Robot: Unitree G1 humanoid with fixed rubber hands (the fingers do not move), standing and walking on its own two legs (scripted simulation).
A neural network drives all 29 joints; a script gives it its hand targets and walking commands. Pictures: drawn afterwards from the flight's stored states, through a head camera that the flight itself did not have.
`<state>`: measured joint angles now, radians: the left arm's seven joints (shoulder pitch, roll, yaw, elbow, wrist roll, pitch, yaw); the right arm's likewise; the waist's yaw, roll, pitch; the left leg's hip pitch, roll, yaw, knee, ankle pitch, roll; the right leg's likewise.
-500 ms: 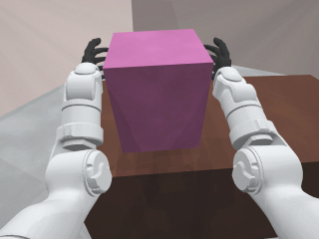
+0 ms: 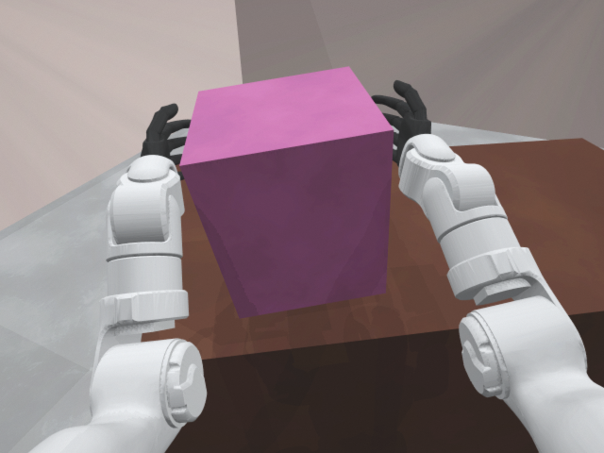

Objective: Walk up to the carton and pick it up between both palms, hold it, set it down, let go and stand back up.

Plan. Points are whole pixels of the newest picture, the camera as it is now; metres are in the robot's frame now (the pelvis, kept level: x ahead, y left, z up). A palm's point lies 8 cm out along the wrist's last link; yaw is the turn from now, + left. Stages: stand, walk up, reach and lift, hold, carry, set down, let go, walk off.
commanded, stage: reach and lift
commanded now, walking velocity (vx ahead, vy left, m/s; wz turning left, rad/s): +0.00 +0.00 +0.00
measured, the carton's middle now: (293, 193) +0.41 -0.03 +0.20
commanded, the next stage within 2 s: hold in 0.26 s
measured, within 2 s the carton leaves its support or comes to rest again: neither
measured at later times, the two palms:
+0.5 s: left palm (173, 122) +0.37 +0.10 +0.33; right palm (453, 90) +0.35 -0.20 +0.35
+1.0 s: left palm (139, 141) +0.38 +0.14 +0.31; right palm (410, 111) +0.37 -0.16 +0.33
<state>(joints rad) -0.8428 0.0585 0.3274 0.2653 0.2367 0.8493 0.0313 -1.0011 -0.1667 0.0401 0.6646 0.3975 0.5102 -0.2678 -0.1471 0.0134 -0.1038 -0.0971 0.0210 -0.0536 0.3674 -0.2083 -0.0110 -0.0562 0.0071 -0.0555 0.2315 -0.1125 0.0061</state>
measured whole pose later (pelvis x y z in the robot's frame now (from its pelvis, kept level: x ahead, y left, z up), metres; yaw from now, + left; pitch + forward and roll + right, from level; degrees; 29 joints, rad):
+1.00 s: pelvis +0.01 +0.00 +0.00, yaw -1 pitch -2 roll -2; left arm -0.95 0.12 0.33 0.37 0.19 0.95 0.02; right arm -1.15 -0.22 0.12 0.77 0.51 0.69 -0.33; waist -0.10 0.03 -0.20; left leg -0.12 0.03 -0.07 0.38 -0.22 -0.02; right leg -0.08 0.03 -0.01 0.23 -0.11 0.00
